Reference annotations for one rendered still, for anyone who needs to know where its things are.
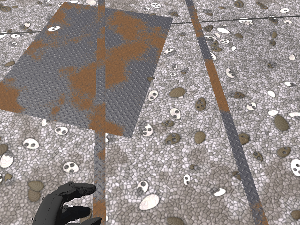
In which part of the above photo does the left robot hand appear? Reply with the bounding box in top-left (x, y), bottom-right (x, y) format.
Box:
top-left (32, 181), bottom-right (102, 225)

